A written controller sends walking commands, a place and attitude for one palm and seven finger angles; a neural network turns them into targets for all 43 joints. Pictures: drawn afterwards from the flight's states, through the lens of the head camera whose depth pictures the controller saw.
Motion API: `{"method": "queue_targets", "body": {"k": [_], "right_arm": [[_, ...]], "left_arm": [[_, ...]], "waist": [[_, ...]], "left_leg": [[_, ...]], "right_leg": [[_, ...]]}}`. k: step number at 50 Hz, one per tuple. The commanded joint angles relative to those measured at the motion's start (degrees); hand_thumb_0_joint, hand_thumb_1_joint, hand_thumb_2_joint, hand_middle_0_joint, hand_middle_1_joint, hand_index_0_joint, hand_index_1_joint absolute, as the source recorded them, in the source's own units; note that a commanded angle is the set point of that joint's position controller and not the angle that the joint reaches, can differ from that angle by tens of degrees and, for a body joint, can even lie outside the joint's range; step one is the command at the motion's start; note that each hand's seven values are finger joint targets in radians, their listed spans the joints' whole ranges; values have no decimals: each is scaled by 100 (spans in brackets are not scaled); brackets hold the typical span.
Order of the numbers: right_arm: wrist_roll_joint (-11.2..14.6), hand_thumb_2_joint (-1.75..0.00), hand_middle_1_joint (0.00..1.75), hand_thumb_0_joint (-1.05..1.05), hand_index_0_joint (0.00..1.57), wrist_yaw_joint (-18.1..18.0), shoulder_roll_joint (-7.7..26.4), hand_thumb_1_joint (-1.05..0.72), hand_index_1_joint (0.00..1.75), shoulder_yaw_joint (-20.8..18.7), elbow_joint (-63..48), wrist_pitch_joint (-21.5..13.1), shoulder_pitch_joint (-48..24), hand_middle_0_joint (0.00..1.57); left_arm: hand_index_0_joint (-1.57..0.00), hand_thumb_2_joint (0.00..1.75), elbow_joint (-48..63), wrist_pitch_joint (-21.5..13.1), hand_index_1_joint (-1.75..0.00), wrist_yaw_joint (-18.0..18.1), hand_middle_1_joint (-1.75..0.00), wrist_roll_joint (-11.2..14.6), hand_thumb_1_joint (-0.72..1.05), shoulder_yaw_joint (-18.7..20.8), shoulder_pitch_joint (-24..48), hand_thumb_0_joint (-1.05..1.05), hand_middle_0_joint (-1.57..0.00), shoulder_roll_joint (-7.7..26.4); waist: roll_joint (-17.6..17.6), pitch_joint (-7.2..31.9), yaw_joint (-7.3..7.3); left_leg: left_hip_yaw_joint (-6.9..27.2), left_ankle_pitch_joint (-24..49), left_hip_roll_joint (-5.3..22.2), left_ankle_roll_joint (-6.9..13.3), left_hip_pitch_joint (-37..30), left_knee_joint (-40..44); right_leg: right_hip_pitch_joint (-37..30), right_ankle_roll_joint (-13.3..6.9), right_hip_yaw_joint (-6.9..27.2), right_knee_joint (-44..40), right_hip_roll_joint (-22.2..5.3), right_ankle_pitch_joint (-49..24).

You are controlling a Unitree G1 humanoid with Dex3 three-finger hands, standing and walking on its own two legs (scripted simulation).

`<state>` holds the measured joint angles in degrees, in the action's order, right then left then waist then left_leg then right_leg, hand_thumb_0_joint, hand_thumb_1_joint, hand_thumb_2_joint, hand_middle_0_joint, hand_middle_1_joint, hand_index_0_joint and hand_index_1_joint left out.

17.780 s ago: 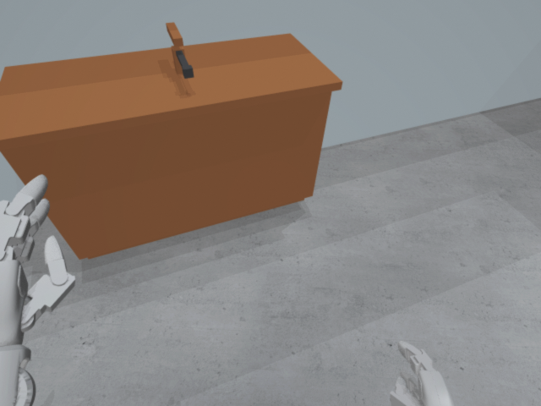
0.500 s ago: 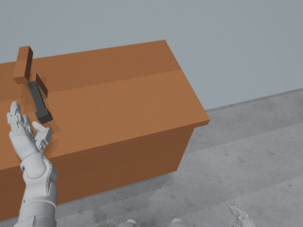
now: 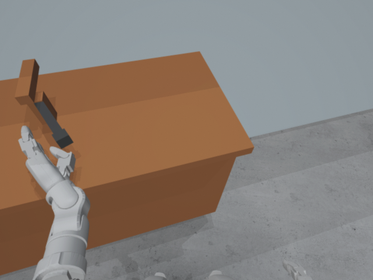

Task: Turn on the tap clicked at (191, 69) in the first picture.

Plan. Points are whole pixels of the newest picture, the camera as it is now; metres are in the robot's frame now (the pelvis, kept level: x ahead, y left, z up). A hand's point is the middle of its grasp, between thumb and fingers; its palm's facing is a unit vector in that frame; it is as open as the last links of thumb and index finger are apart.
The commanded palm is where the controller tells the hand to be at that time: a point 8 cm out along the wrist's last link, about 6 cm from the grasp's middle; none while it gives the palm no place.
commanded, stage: push the lever round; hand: left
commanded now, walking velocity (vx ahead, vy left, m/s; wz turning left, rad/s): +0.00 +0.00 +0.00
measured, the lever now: (62, 138) +0.40 +0.29 +0.06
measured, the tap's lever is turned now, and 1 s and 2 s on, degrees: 24 52 80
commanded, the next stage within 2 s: lift the hand up off the lever in 1.56 s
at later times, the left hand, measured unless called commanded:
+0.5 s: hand (92, 142) +0.40 +0.23 +0.04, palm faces +0.79 -0.60 -0.08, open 7.6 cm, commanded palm +0.36 +0.24 +0.05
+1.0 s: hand (107, 130) +0.44 +0.21 +0.04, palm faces +0.84 -0.52 -0.11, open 7.6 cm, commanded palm +0.39 +0.22 +0.05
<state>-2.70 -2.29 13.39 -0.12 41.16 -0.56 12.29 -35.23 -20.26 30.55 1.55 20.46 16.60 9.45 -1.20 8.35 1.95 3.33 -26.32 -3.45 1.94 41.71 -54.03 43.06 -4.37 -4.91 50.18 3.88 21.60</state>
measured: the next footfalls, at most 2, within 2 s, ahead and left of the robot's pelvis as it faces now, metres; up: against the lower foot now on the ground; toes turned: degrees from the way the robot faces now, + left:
none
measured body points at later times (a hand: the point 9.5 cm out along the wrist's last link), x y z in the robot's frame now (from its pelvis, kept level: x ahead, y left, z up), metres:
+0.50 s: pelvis +0.00 +0.00 +0.00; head +0.06 +0.01 +0.44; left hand +0.36 +0.26 +0.05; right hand +0.10 -0.25 -0.13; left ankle +0.00 +0.10 -0.69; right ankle +0.03 -0.07 -0.69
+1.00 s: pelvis +0.00 -0.01 -0.01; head +0.07 -0.01 +0.44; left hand +0.39 +0.23 +0.05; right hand +0.07 -0.26 -0.14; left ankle +0.00 +0.10 -0.69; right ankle +0.03 -0.07 -0.69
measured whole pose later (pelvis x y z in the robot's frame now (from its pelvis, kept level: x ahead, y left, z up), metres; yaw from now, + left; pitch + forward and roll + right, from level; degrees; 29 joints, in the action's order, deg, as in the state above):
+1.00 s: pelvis +0.00 -0.01 -0.01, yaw +1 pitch +18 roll -1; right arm -7.3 2.5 11.9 -1.7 45.2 0.5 13.9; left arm -57.0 -18.3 52.4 -8.0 25.5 40.2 6.2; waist -1.4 10.2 5.6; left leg 4.1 -26.1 -3.2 0.6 47.3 -55.3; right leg 48.6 -5.6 -5.9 51.7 4.1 21.6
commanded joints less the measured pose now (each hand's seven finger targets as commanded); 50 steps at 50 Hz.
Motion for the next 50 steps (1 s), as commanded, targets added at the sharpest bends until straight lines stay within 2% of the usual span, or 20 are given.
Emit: {"method": "queue_targets", "body": {"k": [1,4,6,8,11,14,16,18,21,23,26,30,31,33,36,38,41,45,47,50], "right_arm": [[-30,-90,30,0,20,-47,776,-90,30,-297,-545,-206,-44,20],[-54,-90,30,0,20,-10,728,-90,30,-292,-521,-202,-49,20],[-86,-90,30,0,20,-13,758,-90,30,-313,-477,-181,3,20],[-101,-90,30,0,20,41,702,-90,30,-323,-489,-171,14,20],[-140,-90,30,0,20,75,732,-90,30,-351,-423,-149,60,20],[-151,-90,30,0,20,128,697,-90,30,-348,-425,-147,-2,20],[-156,-90,30,0,20,114,728,-90,30,-354,-373,-127,9,20],[-172,-90,30,0,20,143,674,-90,30,-346,-372,-122,0,20],[-219,-90,30,0,20,162,696,-90,30,-364,-282,-122,67,20],[-240,-90,30,0,20,205,666,-90,30,-368,-285,-112,90,20],[-275,-90,30,0,20,229,684,-90,30,-385,-236,-83,130,20],[-299,-90,30,0,20,286,649,-90,30,-379,-237,-67,159,20],[-310,-90,30,0,20,277,675,-90,30,-395,-197,-51,195,20],[-318,-90,30,0,20,319,635,-90,30,-400,-219,-38,228,20],[-356,-90,30,0,20,343,670,-90,30,-421,-162,-25,289,20],[-368,-90,30,0,20,389,626,-90,30,-412,-162,-17,301,20],[-392,-90,30,0,20,383,667,-90,30,-417,-99,-25,329,20],[-409,-90,30,0,20,422,641,-90,30,-413,-64,-61,339,20],[-441,-90,30,0,20,450,640,-90,30,-421,-28,-62,426,20],[-464,-90,30,0,20,493,641,-90,30,-429,-33,-45,496,20]], "left_arm": [[-15,90,1082,-356,-15,287,-15,-281,90,137,2067,0,-15,1224],[-15,90,977,-348,-15,448,-15,-391,90,-260,2529,0,-15,818],[-15,90,908,-358,-15,615,-15,-450,90,103,2485,0,-15,1123],[-15,90,989,-381,-15,717,-15,-530,90,-208,2673,0,-15,788],[-15,90,763,-336,-15,913,-15,-623,90,-36,2552,0,-15,874],[-15,90,656,-307,-15,1041,-15,-674,90,-355,2960,0,-15,531],[-15,90,514,-284,-15,1170,-15,-726,90,-6,3027,0,-15,859],[-15,90,476,-294,-15,1229,-15,-778,90,-335,3332,0,-15,512],[-15,90,275,-286,-15,1407,-15,-841,90,-112,3397,0,-15,653],[-15,90,147,-287,-15,1481,-15,-858,90,-262,3633,0,-15,456],[-15,90,-37,-254,-15,1619,-15,-925,90,38,3599,0,-15,702],[-15,90,-246,-254,-15,1742,-15,-970,90,-82,4032,0,-15,519],[-15,90,-367,-230,-15,1801,-15,-990,90,229,3871,0,-15,790],[-15,90,-223,-279,-15,1820,-15,-1047,90,-99,4196,0,-15,471],[-15,90,-394,-236,-15,1923,-15,-1081,90,162,4094,0,-15,657],[-15,90,-370,-240,-15,1942,-15,-1110,90,-108,4374,0,-15,353],[-15,90,-674,-173,-15,2031,-15,-1135,90,165,4453,0,-15,599],[-15,90,-891,-177,-15,2127,-15,-1204,90,3,4951,0,-15,427],[-15,90,-847,-196,-15,2207,-15,-1251,90,115,5096,0,-15,502],[-15,90,-992,-152,-15,2224,-15,-1309,90,214,4985,0,-15,608]], "waist": [[-191,1733,78],[-217,1773,203],[-201,1872,94],[-309,2080,153],[-206,2028,90],[-175,1882,224],[-168,1847,165],[-186,1916,262],[-308,1985,204],[-111,2016,285],[-215,2103,210],[-129,2100,330],[-122,2088,245],[-251,2246,341],[-244,2312,291],[-302,2252,393],[-147,2128,400],[-92,2187,545],[-317,2397,502],[-175,2510,501]], "left_leg": [[88,1215,159,-167,-267,699],[101,1311,176,-193,-413,687],[113,1442,168,-219,-377,666],[109,1684,181,-268,-553,642],[144,1806,208,-307,-522,633],[124,1584,214,-287,-492,643],[140,1408,205,-275,-381,672],[121,1429,205,-271,-469,665],[137,1492,201,-304,-472,652],[106,1520,190,-285,-408,621],[72,1589,184,-286,-339,585],[28,1481,173,-240,-250,559],[36,1469,168,-236,-178,554],[35,1658,179,-272,-339,539],[43,1726,185,-280,-292,496],[41,1817,196,-297,-400,491],[35,1498,183,-234,-149,493],[8,1331,174,-179,-104,462],[33,1573,177,-234,-258,449],[-40,1746,174,-213,-161,363]], "right_leg": [[-1476,241,603,-706,-276,-934],[-1340,241,540,-665,-275,-1001],[-1423,227,542,-636,-253,-1104],[-1438,223,498,-556,-264,-1309],[-1379,207,449,-522,-232,-1348],[-1224,227,426,-577,-245,-1119],[-1242,216,460,-633,-240,-947],[-1211,223,438,-626,-256,-961],[-1173,203,413,-605,-235,-967],[-1235,225,407,-601,-259,-1045],[-1290,221,434,-587,-254,-1165],[-1279,248,441,-614,-281,-1120],[-1316,241,458,-622,-263,-1121],[-1304,235,420,-553,-281,-1273],[-1290,235,411,-522,-258,-1355],[-1200,234,363,-512,-267,-1381],[-1172,259,408,-591,-271,-1181],[-1095,286,414,-631,-295,-1021],[-1086,268,375,-540,-283,-1200],[-1268,293,405,-515,-304,-1571]]}}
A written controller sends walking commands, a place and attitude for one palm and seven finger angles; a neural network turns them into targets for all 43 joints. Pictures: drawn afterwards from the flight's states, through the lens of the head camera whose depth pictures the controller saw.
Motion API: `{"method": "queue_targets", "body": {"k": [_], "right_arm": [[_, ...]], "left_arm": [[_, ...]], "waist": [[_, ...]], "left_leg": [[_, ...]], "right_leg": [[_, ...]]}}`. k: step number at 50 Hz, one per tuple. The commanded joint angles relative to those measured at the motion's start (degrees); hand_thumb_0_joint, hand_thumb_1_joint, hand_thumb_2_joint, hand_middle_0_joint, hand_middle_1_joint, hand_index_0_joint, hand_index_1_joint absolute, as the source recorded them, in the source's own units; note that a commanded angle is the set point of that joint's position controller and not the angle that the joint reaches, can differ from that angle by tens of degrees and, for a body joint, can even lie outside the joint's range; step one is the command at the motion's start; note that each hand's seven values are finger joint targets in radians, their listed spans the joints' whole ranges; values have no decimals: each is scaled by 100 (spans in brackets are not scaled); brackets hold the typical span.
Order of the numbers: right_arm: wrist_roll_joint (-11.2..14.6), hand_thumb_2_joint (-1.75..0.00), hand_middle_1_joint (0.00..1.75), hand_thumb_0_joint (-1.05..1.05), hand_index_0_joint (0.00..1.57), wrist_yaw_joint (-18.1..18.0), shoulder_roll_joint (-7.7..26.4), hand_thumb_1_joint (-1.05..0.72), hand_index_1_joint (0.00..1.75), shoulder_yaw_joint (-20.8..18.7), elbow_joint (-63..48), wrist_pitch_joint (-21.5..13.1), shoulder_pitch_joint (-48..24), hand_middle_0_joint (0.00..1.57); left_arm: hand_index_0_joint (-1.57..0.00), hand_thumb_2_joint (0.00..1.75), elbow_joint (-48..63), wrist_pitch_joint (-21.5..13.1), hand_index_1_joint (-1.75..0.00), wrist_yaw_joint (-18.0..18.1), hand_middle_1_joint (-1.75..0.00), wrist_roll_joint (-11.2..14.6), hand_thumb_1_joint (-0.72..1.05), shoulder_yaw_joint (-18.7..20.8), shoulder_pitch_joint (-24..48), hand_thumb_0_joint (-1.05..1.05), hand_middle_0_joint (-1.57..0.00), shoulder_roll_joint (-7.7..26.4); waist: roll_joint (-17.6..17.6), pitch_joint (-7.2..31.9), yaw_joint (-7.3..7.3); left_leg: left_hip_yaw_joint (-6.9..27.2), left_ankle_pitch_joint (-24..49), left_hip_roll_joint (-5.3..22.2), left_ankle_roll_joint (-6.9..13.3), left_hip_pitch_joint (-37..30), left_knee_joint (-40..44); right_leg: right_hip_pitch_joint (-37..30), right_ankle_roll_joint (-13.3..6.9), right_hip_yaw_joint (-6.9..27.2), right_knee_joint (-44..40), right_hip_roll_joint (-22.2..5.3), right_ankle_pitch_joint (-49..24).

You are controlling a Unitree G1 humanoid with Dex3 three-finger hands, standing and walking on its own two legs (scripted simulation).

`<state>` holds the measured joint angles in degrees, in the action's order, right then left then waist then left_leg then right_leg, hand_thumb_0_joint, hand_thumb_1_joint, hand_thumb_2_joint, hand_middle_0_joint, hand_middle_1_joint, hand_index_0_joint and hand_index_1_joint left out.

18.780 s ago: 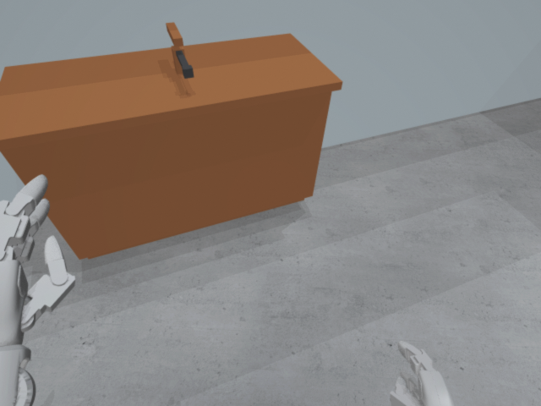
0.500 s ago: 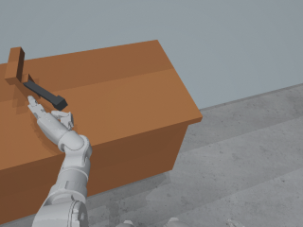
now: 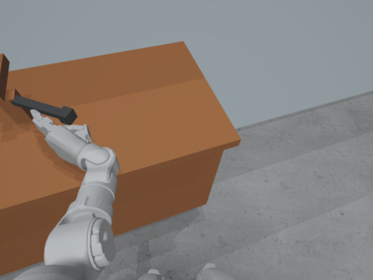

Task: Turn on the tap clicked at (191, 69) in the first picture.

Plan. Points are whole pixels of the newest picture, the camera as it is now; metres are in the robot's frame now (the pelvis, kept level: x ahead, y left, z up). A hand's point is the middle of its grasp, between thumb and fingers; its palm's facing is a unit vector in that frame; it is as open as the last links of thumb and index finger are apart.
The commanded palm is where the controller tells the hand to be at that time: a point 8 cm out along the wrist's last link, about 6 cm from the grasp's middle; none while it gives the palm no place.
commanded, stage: push the lever round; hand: left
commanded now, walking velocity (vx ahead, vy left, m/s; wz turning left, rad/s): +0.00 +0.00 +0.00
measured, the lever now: (67, 115) +0.46 +0.26 +0.07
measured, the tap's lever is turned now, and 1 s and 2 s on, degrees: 52 80 80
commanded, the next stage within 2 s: lift the hand up off the lever in 0.56 s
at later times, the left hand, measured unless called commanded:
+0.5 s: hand (93, 119) +0.47 +0.21 +0.05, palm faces +0.85 -0.51 -0.13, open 8.0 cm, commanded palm +0.43 +0.23 +0.06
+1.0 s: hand (85, 108) +0.49 +0.22 +0.07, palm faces +0.84 -0.52 -0.12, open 7.8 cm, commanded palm +0.43 +0.23 +0.07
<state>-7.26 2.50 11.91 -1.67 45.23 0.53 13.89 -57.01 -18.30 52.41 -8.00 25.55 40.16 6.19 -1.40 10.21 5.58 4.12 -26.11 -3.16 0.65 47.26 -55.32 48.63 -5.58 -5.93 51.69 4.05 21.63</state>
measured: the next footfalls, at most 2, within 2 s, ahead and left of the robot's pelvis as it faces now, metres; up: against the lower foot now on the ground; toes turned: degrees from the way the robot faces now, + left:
none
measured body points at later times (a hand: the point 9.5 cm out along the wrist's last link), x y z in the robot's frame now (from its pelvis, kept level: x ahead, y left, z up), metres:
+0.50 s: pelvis +0.00 -0.01 +0.00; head +0.09 -0.01 +0.44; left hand +0.42 +0.23 +0.06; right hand +0.05 -0.27 -0.13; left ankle +0.00 +0.11 -0.68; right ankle +0.03 -0.06 -0.68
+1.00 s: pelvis +0.01 -0.01 +0.01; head +0.10 -0.01 +0.45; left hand +0.44 +0.25 +0.07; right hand +0.01 -0.26 -0.13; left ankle +0.00 +0.11 -0.68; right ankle +0.03 -0.06 -0.68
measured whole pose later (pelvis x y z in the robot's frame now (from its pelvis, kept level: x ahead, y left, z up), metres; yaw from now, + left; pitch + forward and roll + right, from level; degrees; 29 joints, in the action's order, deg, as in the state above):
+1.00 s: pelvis +0.01 -0.01 +0.01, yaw -1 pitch +20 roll -1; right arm -7.0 4.1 12.8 -1.6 44.5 0.1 19.9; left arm -61.9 -17.0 51.0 -9.5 31.2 45.5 13.5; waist -1.5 10.5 8.6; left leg 3.3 -25.9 -1.9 0.3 46.7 -52.8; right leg 48.6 -6.1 -5.0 49.3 5.3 20.9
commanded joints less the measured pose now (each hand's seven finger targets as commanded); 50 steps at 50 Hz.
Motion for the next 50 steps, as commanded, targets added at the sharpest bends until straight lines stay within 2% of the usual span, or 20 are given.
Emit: {"method": "queue_targets", "body": {"k": [1,8,12,15,16,20,21,25,26,29,31,33,34,36,38,43,44,45,47,50], "right_arm": [[-22,-90,30,0,20,3,805,-90,30,-287,-421,-146,376,20],[-3,-90,30,0,20,17,794,-90,30,-285,-472,-157,485,20],[-6,-90,30,0,20,19,798,-90,30,-273,-435,-187,501,20],[-9,-90,30,0,20,14,818,-90,30,-279,-440,-204,517,20],[-12,-90,30,0,20,-2,840,-90,30,-280,-411,-193,557,20],[9,-90,30,0,20,-13,836,-90,30,-262,-440,-204,554,20],[3,-90,30,0,20,-29,869,-90,30,-270,-382,-196,613,20],[-18,-90,30,0,20,13,869,-90,30,-257,-424,-213,673,20],[-22,-90,30,0,20,5,896,-90,30,-257,-382,-199,736,20],[-17,-90,30,0,20,16,907,-90,30,-258,-430,-200,808,20],[-41,-90,30,0,20,35,910,-90,30,-261,-406,-206,864,20],[-37,-90,30,0,20,52,938,-90,30,-257,-388,-209,930,20],[-38,-90,30,0,20,54,945,-90,30,-256,-419,-213,943,20],[-38,-90,30,0,20,61,943,-90,30,-257,-424,-221,958,20],[-30,-90,30,0,20,78,939,-90,30,-272,-453,-207,1036,20],[-1,-90,30,0,20,124,938,-90,30,-279,-498,-181,1071,20],[20,-90,30,0,20,127,945,-90,30,-285,-503,-180,1079,20],[32,-90,30,0,20,131,936,-90,30,-277,-496,-187,1035,20],[57,-90,30,0,20,126,958,-90,30,-287,-474,-184,1079,20],[70,-90,30,0,20,143,949,-90,30,-287,-432,-203,1021,20]], "left_arm": [[-15,90,1224,-352,-15,51,-15,-376,90,-150,2573,0,-15,1079],[-15,90,1147,-343,-15,56,-15,-436,90,-105,2730,0,-15,1199],[-15,90,1115,-380,-15,73,-15,-472,90,-128,2967,0,-15,1249],[-15,90,965,-376,-15,86,-15,-510,90,-13,3018,0,-15,1439],[-15,90,1036,-396,-15,93,-15,-526,90,105,3109,0,-15,1629],[-15,90,838,-365,-15,84,-15,-563,90,-45,3337,0,-15,1578],[-15,90,755,-373,-15,100,-15,-579,90,141,3378,0,-15,1822],[-15,90,646,-366,-15,130,-15,-600,90,46,3467,0,-15,1712],[-15,90,526,-354,-15,143,-15,-611,90,270,3425,0,-15,1967],[-15,90,505,-342,-15,143,-15,-642,90,278,3564,0,-15,2056],[-15,90,533,-349,-15,145,-15,-664,90,272,3636,0,-15,2018],[-15,90,318,-310,-15,148,-15,-670,90,341,3653,0,-15,2140],[-15,90,374,-307,-15,149,-15,-659,90,339,3685,0,-15,2138],[-15,90,468,-322,-15,138,-15,-650,90,439,3651,0,-15,2258],[-15,90,666,-349,-15,118,-15,-634,90,452,3563,0,-15,2270],[-15,90,801,-258,-15,28,-15,-502,90,497,3043,0,-15,2162],[-15,90,727,-221,-15,2,-15,-463,90,473,2914,0,-15,2114],[-15,90,657,-174,-15,-43,-15,-430,90,294,2923,0,-15,1896],[-15,90,718,-166,-15,-101,-15,-329,90,354,2870,0,-15,1939],[-15,90,629,-133,-15,-155,-15,-251,90,67,2901,0,-15,1559]], "waist": [[-259,2393,75],[-21,2372,164],[-220,2298,238],[-71,2294,259],[-203,2342,220],[-136,2244,364],[-205,2213,338],[-243,2356,380],[-263,2354,333],[-147,2456,380],[-446,2503,358],[-221,2435,434],[-135,2503,433],[-367,2580,346],[-373,2813,297],[-356,2689,206],[-189,2597,220],[-168,2371,283],[-167,2383,251],[-176,2073,321]], "left_leg": [[-114,1802,140,-89,-719,471],[-168,1545,134,34,-457,474],[-187,1385,128,60,-416,459],[-219,1242,124,102,-250,434],[-208,1266,126,98,-246,434],[-235,1019,127,133,-100,435],[-198,1035,135,131,-135,449],[-211,1149,137,129,-181,437],[-195,1173,141,132,-121,427],[-206,1105,146,135,12,415],[-204,1295,153,126,-159,412],[-187,1220,162,139,-34,381],[-195,1177,158,146,10,385],[-211,1203,154,144,-53,426],[-200,1459,166,124,-243,433],[-244,1675,165,110,-361,512],[-232,1574,168,113,-304,549],[-251,1443,164,111,-254,596],[-218,1513,162,112,-403,665],[-200,1424,156,104,-538,749]], "right_leg": [[-1854,409,534,-628,-312,-1684],[-2061,483,642,-696,-374,-1777],[-1964,488,682,-730,-388,-1641],[-2067,535,769,-792,-427,-1667],[-2087,518,787,-755,-427,-1688],[-2029,564,863,-845,-456,-1481],[-1968,528,826,-833,-430,-1407],[-1954,545,783,-786,-406,-1564],[-1968,534,784,-751,-411,-1601],[-2092,588,844,-761,-450,-1673],[-1961,535,763,-681,-399,-1769],[-1924,568,767,-698,-404,-1717],[-2016,594,803,-723,-416,-1740],[-2104,562,807,-733,-405,-1745],[-2250,566,778,-674,-390,-2030],[-2482,574,749,-718,-379,-2398],[-2510,578,743,-766,-377,-2291],[-2465,593,759,-853,-389,-2196],[-2477,564,728,-879,-375,-2161],[-2239,531,643,-990,-336,-1872]]}}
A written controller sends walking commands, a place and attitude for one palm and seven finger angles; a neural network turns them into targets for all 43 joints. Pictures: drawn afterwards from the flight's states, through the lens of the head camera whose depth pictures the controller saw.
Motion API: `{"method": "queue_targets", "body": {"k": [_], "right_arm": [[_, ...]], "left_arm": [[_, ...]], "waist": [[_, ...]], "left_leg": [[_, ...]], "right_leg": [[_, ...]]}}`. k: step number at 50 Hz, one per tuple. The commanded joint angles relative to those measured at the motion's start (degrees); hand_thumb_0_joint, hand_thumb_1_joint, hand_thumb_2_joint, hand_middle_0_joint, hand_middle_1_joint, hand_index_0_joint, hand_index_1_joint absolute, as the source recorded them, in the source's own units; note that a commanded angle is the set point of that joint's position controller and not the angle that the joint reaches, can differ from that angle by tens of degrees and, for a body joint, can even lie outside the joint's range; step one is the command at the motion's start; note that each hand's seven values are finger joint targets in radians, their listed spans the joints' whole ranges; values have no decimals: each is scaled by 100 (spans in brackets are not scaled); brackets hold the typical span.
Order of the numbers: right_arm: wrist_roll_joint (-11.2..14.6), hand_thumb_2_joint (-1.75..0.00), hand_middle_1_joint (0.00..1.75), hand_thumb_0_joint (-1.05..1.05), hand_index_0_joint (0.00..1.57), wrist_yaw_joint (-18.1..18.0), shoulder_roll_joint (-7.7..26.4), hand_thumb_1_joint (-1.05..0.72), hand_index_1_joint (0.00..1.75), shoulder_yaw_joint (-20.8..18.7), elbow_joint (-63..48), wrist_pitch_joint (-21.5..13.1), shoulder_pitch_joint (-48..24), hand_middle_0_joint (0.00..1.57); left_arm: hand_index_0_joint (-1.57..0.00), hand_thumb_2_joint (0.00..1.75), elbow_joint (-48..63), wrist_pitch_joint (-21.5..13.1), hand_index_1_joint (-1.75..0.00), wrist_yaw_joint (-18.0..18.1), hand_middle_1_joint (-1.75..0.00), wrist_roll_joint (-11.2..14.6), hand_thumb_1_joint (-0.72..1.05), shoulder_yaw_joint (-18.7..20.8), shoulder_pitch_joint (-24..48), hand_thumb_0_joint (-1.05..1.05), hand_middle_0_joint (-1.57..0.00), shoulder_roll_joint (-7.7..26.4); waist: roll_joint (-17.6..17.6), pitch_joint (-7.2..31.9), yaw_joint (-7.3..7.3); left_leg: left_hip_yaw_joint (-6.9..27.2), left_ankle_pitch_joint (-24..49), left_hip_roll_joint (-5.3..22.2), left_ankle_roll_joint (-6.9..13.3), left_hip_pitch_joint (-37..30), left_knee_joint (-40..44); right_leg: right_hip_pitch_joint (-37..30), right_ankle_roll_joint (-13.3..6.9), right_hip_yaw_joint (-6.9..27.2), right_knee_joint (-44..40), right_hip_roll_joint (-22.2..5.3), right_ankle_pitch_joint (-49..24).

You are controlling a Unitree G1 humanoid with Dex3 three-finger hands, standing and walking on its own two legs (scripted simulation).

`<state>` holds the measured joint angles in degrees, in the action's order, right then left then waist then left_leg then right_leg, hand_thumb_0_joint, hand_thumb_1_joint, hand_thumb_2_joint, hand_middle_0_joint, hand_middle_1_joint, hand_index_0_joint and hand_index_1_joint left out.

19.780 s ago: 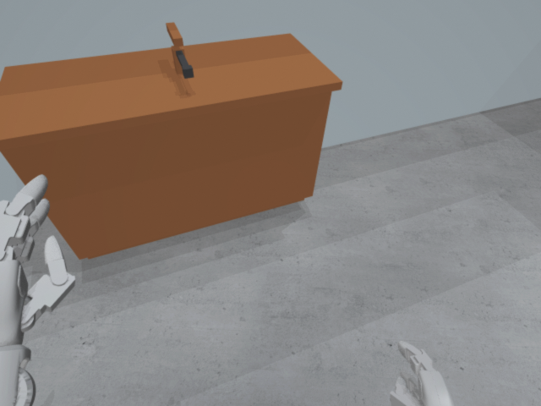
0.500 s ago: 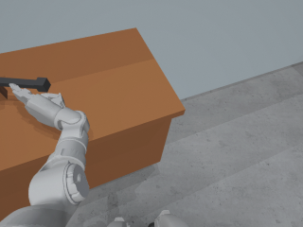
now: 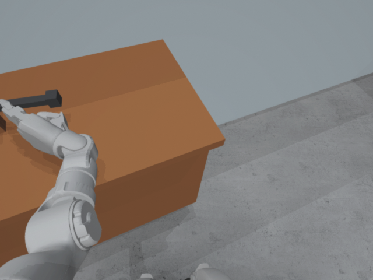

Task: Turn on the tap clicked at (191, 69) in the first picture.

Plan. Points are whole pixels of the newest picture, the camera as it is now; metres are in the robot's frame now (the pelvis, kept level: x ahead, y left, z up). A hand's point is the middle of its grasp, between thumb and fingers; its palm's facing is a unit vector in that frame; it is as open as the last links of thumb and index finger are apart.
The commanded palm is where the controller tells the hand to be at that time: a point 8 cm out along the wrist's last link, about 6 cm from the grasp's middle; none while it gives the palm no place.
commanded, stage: lift the hand up off the lever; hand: left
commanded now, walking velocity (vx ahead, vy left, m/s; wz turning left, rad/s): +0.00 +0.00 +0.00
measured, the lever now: (53, 98) +0.53 +0.27 +0.06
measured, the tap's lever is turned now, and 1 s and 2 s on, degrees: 80 80 80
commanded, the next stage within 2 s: none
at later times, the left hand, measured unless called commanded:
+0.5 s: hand (62, 115) +0.46 +0.23 +0.08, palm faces +0.84 -0.53 -0.11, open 7.8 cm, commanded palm +0.41 +0.24 +0.08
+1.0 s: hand (62, 112) +0.45 +0.22 +0.10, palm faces +0.84 -0.53 -0.11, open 7.8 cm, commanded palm +0.40 +0.24 +0.10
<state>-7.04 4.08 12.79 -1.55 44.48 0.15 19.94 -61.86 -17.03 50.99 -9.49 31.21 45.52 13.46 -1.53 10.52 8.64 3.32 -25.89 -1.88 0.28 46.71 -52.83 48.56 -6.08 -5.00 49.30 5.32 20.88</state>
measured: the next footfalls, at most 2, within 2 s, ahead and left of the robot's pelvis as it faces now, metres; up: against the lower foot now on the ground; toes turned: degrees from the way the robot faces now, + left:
none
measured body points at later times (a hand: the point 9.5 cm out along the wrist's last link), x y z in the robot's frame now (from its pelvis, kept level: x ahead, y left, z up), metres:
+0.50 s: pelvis +0.01 +0.01 +0.01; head +0.07 +0.01 +0.45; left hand +0.41 +0.25 +0.09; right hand +0.07 -0.23 -0.13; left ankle -0.01 +0.12 -0.69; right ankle +0.02 -0.05 -0.69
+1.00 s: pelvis +0.01 +0.00 +0.02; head +0.06 +0.00 +0.46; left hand +0.40 +0.25 +0.11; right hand +0.06 -0.25 -0.12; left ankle -0.01 +0.12 -0.69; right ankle +0.02 -0.05 -0.69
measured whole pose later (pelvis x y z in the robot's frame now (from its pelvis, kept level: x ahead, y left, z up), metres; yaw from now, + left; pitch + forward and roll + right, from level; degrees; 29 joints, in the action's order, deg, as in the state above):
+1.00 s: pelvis +0.01 +0.00 +0.02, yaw +1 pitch +15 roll +0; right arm -6.2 3.2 12.7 -2.1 44.5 0.7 17.1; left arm -52.4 -9.9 51.9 -8.0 25.6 41.0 6.1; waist -2.1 9.6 5.9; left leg 4.0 -23.9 -2.6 0.4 37.3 -46.7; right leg 39.1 -5.9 -5.1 43.8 4.6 19.8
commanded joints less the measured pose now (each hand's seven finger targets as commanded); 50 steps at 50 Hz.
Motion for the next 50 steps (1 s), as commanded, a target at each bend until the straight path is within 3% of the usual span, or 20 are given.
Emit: {"method": "queue_targets", "body": {"k": [1,3,7,10,11,14,16,17,24,29,31,32,36,37,40,41,42,45,46,50], "right_arm": [[40,-90,30,0,20,-12,867,-90,30,-300,-331,-163,419,20],[39,-90,30,0,20,6,853,-90,30,-301,-308,-165,371,20],[7,-90,30,0,20,30,828,-90,30,-310,-298,-136,313,20],[-7,-90,30,0,20,37,813,-90,30,-318,-343,-79,252,20],[-17,-90,30,0,20,25,821,-90,30,-322,-339,-65,235,20],[-10,-90,30,0,20,12,786,-90,30,-311,-405,-30,165,20],[-24,-90,30,0,20,-8,789,-90,30,-311,-428,-16,154,20],[-9,-90,30,0,20,-1,751,-90,30,-305,-445,-5,128,20],[19,-90,30,0,20,-43,748,-90,30,-295,-429,-49,26,20],[11,-90,30,0,20,-43,745,-90,30,-289,-360,-91,8,20],[-1,-90,30,0,20,-44,763,-90,30,-309,-349,-89,53,20],[15,-90,30,0,20,-31,731,-90,30,-297,-371,-81,38,20],[24,-90,30,0,20,-45,765,-90,30,-314,-415,-60,68,20],[52,-90,30,0,20,-45,754,-90,30,-302,-441,-47,60,20],[59,-90,30,0,20,-49,737,-90,30,-315,-509,-76,14,20],[56,-90,30,0,20,-69,763,-90,30,-319,-496,-66,16,20],[74,-90,30,0,20,-64,727,-90,30,-317,-514,-64,2,20],[96,-90,30,0,20,-84,728,-90,30,-310,-516,-108,-113,20],[96,-90,30,0,20,-112,744,-90,30,-308,-477,-115,-142,20],[122,-90,30,0,20,-140,711,-90,30,-289,-519,-162,-214,20]], "left_arm": [[-15,90,1213,-294,-15,-10,-15,-89,90,-478,2409,0,-15,852],[-15,90,1179,-311,-15,-6,-15,-75,90,-674,2437,0,-15,609],[-15,90,1341,-343,-15,57,-15,-87,90,-715,2511,0,-15,479],[-15,90,1381,-281,-15,89,-15,-125,90,-745,2413,0,-15,395],[-15,90,1480,-269,-15,121,-15,-138,90,-638,2394,0,-15,487],[-15,90,1460,-168,-15,155,-15,-152,90,-621,2390,0,-15,463],[-15,90,1649,-135,-15,196,-15,-188,90,-475,2326,0,-15,636],[-15,90,1695,-113,-15,183,-15,-207,90,-648,2341,0,-15,437],[-15,90,1594,55,-15,152,-15,-168,90,-820,2528,0,-15,270],[-15,90,1573,66,-15,164,-15,-173,90,-914,2746,0,-15,225],[-15,90,1710,67,-15,181,-15,-155,90,-775,2595,0,-15,361],[-15,90,1665,107,-15,164,-15,-123,90,-916,2505,0,-15,162],[-15,90,1691,257,-15,174,-15,-73,90,-673,2124,0,-15,355],[-15,90,1770,279,-15,151,-15,-52,90,-812,2231,0,-15,233],[-15,90,2067,305,-15,186,-15,-59,90,-707,2089,0,-15,327],[-15,90,2138,312,-15,200,-15,-87,90,-542,1995,0,-15,545],[-15,90,2248,320,-15,184,-15,-105,90,-746,2019,0,-15,335],[-15,90,2184,411,-15,156,-15,-113,90,-877,2039,0,-15,222],[-15,90,2148,429,-15,153,-15,-111,90,-819,2049,0,-15,317],[-15,90,2281,428,-15,122,-15,-29,90,-886,2096,0,-15,273]], "waist": [[-350,2020,-16],[-238,1964,31],[-416,2084,-52],[-247,2071,-111],[-415,2136,-163],[-49,2085,-134],[-232,2221,-244],[-205,2190,-197],[52,1980,-104],[-192,2033,-65],[-313,2213,-183],[-250,2206,-140],[-136,2175,-290],[-34,2143,-205],[66,2166,-305],[-24,2150,-363],[-31,2159,-312],[158,1825,-233],[23,1685,-250],[107,1785,-250]], "left_leg": [[-79,1510,31,123,-658,536],[-37,1568,38,102,-772,553],[12,1907,35,-1,-1062,570],[6,2083,41,-54,-1058,587],[28,2200,49,-84,-1162,572],[-28,2138,35,-48,-984,552],[-15,2238,33,-75,-1041,573],[-10,2294,51,-90,-1107,582],[2,1951,44,-48,-1033,668],[22,1966,38,-68,-1192,685],[50,2184,38,-124,-1320,685],[25,2235,36,-118,-1328,693],[-19,2286,20,-99,-1226,781],[-27,2293,29,-94,-1228,802],[-98,2120,4,-14,-1146,842],[-75,2134,7,-21,-1139,868],[-89,2176,17,-24,-1209,894],[-130,1771,14,55,-1085,946],[-103,1675,13,53,-1098,997],[-145,1538,-18,101,-1111,1035]], "right_leg": [[-2153,532,510,-747,-435,-1731],[-2010,512,440,-748,-406,-1624],[-1906,456,342,-668,-372,-1664],[-2025,450,302,-641,-382,-1820],[-1971,431,297,-603,-370,-1841],[-2134,479,322,-632,-405,-1949],[-2232,458,338,-596,-409,-2038],[-2183,458,308,-581,-413,-2040],[-2171,484,330,-750,-430,-1752],[-2085,466,322,-795,-421,-1649],[-2174,440,300,-751,-398,-1801],[-2218,456,300,-767,-404,-1882],[-2521,458,314,-816,-413,-2106],[-2567,477,321,-836,-440,-2161],[-2831,514,387,-928,-472,-2278],[-2890,495,402,-923,-473,-2301],[-2894,495,385,-919,-481,-2319],[-2819,536,448,-1098,-516,-2016],[-2743,505,449,-1147,-503,-1824],[-2913,555,534,-1244,-551,-1830]]}}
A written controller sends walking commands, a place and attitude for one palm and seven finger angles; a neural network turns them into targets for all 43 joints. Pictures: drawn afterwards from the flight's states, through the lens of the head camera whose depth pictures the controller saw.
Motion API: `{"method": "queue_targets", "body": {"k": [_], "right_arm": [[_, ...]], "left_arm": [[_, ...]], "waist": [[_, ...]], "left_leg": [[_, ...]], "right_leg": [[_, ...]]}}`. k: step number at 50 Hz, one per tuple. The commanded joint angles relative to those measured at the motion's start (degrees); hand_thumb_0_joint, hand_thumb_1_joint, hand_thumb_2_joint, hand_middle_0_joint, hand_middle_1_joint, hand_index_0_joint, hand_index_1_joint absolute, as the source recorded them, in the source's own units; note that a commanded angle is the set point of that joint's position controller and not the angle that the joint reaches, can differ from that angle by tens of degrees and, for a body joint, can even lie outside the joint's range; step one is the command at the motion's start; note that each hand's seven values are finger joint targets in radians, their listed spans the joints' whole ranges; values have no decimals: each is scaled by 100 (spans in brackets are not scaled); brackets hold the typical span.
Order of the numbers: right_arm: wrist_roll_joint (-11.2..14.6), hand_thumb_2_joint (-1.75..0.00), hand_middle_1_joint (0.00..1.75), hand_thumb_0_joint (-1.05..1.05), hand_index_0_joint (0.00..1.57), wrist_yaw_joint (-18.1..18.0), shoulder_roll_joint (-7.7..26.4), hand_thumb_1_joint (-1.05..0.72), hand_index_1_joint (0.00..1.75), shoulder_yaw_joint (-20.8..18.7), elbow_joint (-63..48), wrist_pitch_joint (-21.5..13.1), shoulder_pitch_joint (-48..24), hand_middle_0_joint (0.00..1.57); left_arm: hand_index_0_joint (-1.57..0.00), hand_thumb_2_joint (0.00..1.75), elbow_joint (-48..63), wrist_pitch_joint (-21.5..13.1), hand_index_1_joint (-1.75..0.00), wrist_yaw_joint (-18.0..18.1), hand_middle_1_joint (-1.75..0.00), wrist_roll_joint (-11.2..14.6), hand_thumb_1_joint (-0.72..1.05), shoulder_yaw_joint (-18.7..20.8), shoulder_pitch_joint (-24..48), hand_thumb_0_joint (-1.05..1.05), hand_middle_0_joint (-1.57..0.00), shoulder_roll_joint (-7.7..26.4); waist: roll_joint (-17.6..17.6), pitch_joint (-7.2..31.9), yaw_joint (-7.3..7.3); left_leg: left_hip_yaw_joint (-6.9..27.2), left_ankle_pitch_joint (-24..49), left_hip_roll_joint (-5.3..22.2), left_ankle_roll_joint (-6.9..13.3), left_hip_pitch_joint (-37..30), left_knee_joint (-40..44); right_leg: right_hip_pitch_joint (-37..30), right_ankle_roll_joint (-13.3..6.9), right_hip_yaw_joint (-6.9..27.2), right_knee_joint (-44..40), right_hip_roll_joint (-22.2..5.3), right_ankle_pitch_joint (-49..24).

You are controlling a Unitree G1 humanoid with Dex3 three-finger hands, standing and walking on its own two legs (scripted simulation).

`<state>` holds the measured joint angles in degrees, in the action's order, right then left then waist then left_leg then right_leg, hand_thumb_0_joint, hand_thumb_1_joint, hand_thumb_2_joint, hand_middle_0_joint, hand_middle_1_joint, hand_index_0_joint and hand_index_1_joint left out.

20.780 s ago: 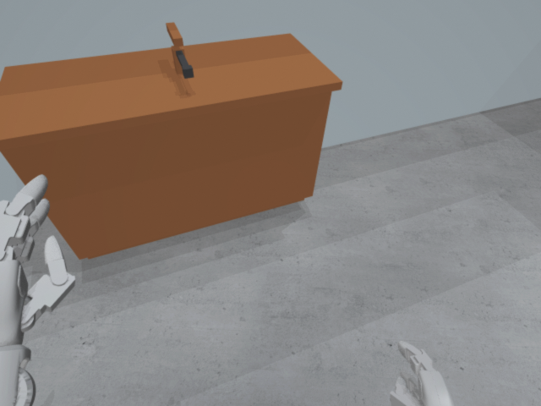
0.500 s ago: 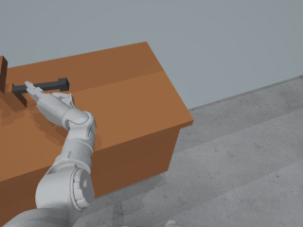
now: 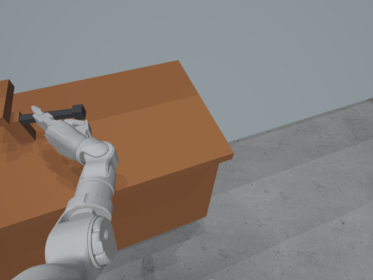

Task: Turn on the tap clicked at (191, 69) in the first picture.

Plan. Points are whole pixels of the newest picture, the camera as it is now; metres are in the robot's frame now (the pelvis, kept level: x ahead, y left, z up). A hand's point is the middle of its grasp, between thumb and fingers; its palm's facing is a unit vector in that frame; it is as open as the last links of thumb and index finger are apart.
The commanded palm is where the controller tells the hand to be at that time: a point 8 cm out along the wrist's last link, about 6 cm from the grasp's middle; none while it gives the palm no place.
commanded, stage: lift the hand up off the lever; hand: left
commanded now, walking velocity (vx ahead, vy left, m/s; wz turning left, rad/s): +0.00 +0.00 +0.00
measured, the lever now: (79, 112) +0.52 +0.26 +0.05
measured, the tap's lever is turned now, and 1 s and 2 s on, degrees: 80 80 80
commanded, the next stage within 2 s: draw the hand back beside the body in 1.06 s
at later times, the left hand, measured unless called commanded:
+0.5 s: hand (83, 120) +0.45 +0.21 +0.10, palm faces +0.83 -0.54 -0.11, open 7.8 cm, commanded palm +0.39 +0.23 +0.11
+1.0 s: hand (74, 119) +0.43 +0.22 +0.12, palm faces +0.82 -0.56 -0.09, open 7.8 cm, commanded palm +0.38 +0.23 +0.12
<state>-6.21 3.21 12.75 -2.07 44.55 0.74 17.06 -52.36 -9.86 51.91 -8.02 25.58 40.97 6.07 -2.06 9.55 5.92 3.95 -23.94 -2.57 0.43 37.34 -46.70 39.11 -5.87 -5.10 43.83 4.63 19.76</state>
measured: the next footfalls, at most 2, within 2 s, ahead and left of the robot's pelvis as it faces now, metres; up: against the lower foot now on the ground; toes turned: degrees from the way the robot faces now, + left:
none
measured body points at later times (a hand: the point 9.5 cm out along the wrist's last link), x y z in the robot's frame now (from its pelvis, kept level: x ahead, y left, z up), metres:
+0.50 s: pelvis +0.00 -0.01 +0.01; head +0.05 -0.01 +0.45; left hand +0.40 +0.24 +0.11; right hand +0.08 -0.26 -0.13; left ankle -0.02 +0.12 -0.70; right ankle +0.01 -0.05 -0.70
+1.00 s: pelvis +0.01 +0.00 +0.02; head +0.03 -0.01 +0.47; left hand +0.39 +0.25 +0.12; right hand +0.10 -0.25 -0.11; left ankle -0.02 +0.12 -0.70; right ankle +0.01 -0.05 -0.70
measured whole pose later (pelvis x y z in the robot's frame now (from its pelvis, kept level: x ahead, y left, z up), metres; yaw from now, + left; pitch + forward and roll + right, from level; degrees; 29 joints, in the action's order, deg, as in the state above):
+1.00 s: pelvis +0.01 +0.00 +0.02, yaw +0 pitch +10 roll +0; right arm -4.3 1.3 12.7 -2.0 44.0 1.0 13.9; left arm -41.5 -1.6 48.9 -4.5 21.4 36.0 3.7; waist -2.0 7.9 3.3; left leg 4.1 -21.4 -3.0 0.7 27.9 -39.5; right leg 29.8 -5.4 -4.8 37.3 4.2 17.8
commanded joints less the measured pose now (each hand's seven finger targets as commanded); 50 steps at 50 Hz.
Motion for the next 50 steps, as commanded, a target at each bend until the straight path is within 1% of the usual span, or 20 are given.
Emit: {"method": "queue_targets", "body": {"k": [1,5,6,9,12,16,19,21,24,27,28,32,34,35,36,37,40,43,45,50], "right_arm": [[39,-90,30,0,20,-70,742,-90,30,-246,-480,-216,87,20],[68,-90,30,0,20,-72,712,-90,30,-236,-536,-227,34,20],[66,-90,30,0,20,-88,727,-90,30,-232,-512,-224,22,20],[103,-90,30,0,20,-112,731,-90,30,-214,-549,-218,-12,20],[102,-90,30,0,20,-109,702,-90,30,-216,-536,-231,-45,20],[83,-90,30,0,20,-121,715,-90,30,-231,-547,-209,-41,20],[129,-90,30,0,20,-143,713,-90,30,-211,-607,-183,-93,20],[119,-90,30,0,20,-165,713,-90,30,-220,-587,-182,-117,20],[130,-90,30,0,20,-166,711,-90,30,-211,-607,-199,-105,20],[134,-90,30,0,20,-160,699,-90,30,-218,-602,-201,-77,20],[138,-90,30,0,20,-161,706,-90,30,-228,-594,-200,-68,20],[171,-90,30,0,20,-166,715,-90,30,-232,-623,-200,-107,20],[188,-90,30,0,20,-176,733,-90,30,-218,-642,-189,-138,20],[190,-90,30,0,20,-184,723,-90,30,-222,-653,-184,-174,20],[187,-90,30,0,20,-212,744,-90,30,-237,-617,-170,-183,20],[195,-90,30,0,20,-195,706,-90,30,-223,-656,-175,-209,20],[183,-90,30,0,20,-189,696,-90,30,-224,-631,-207,-248,20],[184,-90,30,0,20,-200,677,-90,30,-236,-645,-212,-278,20],[203,-90,30,0,20,-198,681,-90,30,-226,-634,-199,-357,20],[231,-90,30,0,20,-222,670,-90,30,-198,-657,-173,-436,20]], "left_arm": [[-15,90,1331,-289,-15,20,-15,-204,90,-265,2587,0,-15,1122],[-15,90,1329,-224,-15,-29,-15,-141,90,-430,2434,0,-15,909],[-15,90,1298,-194,-15,-39,-15,-130,90,-399,2434,0,-15,944],[-15,90,1268,-145,-15,-56,-15,-70,90,-353,2574,0,-15,1031],[-15,90,1431,-164,-15,-50,-15,-110,90,-459,2649,0,-15,933],[-15,90,1446,-84,-15,-32,-15,-123,90,-296,2428,0,-15,1056],[-15,90,1462,36,-15,-62,-15,-67,90,-305,2411,0,-15,1084],[-15,90,1567,61,-15,-68,-15,-87,90,-303,2471,0,-15,1097],[-15,90,1614,63,-15,-75,-15,-69,90,-264,2515,0,-15,1182],[-15,90,1763,105,-15,-123,-15,-79,90,-437,2452,0,-15,992],[-15,90,1724,129,-15,-137,-15,-52,90,-377,2344,0,-15,1045],[-15,90,1870,256,-15,-194,-15,64,90,-476,2122,0,-15,869],[-15,90,1890,323,-15,-201,-15,112,90,-383,2102,0,-15,991],[-15,90,1954,347,-15,-209,-15,121,90,-415,2089,0,-15,939],[-15,90,2013,353,-15,-194,-15,87,90,-244,2092,0,-15,1168],[-15,90,2178,354,-15,-209,-15,75,90,-450,2137,0,-15,954],[-15,90,2307,364,-15,-196,-15,38,90,-564,2217,0,-15,863],[-15,90,2442,393,-15,-219,-15,79,90,-498,1926,0,-15,873],[-15,90,2342,494,-15,-259,-15,108,90,-786,1936,0,-15,568],[-15,90,2323,605,-15,-250,-15,173,90,-668,1880,0,-15,646]], "waist": [[24,1816,17],[149,1881,17],[-18,1806,-7],[320,1753,37],[32,1828,29],[64,1863,-64],[327,1812,-39],[125,1774,-73],[307,1859,-52],[24,1917,-67],[192,1893,-85],[150,1852,-115],[369,1725,-138],[333,1741,-147],[221,1726,-197],[121,1773,-168],[179,1710,-141],[126,1769,-246],[195,1590,-158],[341,1471,-229]], "left_leg": [[-173,1387,61,65,-241,445],[-205,1407,51,70,-288,482],[-196,1410,40,62,-317,507],[-207,1287,44,90,-229,552],[-204,1445,52,76,-444,544],[-194,1574,38,54,-443,567],[-234,1458,44,80,-338,615],[-213,1485,44,81,-456,648],[-217,1470,46,99,-431,653],[-216,1745,56,55,-656,697],[-202,1737,60,60,-631,691],[-211,1881,60,35,-775,770],[-213,1748,51,49,-658,842],[-229,1734,43,60,-671,852],[-209,1773,50,58,-744,872],[-230,1864,55,45,-839,887],[-210,1881,67,35,-906,893],[-196,2091,79,-14,-1081,937],[-210,2050,81,-21,-1081,949],[-203,1920,73,-25,-1011,1027]], "right_leg": [[-1894,491,501,-683,-462,-1648],[-2021,520,523,-734,-491,-1756],[-1964,494,507,-734,-480,-1719],[-2078,554,564,-833,-540,-1674],[-1990,512,521,-786,-510,-1752],[-2137,510,494,-759,-510,-1953],[-2291,574,566,-850,-573,-2013],[-2216,531,532,-856,-535,-1911],[-2327,577,577,-886,-566,-1997],[-2316,517,492,-820,-529,-2174],[-2356,531,491,-836,-527,-2199],[-2441,524,464,-889,-526,-2345],[-2568,558,493,-978,-562,-2313],[-2604,567,515,-1000,-569,-2342],[-2606,530,491,-1009,-550,-2263],[-2591,525,490,-1004,-550,-2312],[-2536,516,467,-1019,-539,-2265],[-2603,470,399,-1003,-497,-2299],[-2497,481,395,-1052,-517,-2264],[-2559,494,417,-1135,-546,-2149]]}}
